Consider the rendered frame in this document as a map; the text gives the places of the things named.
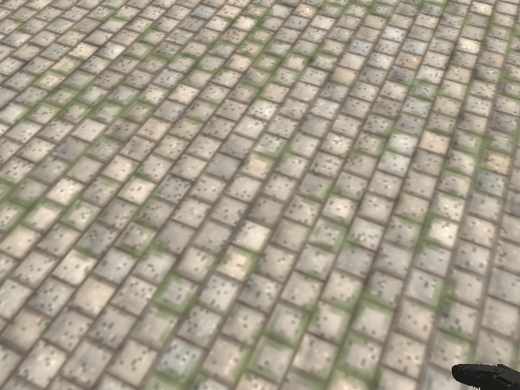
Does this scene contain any robot right hand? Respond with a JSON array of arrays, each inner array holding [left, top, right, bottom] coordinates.
[[452, 364, 520, 390]]

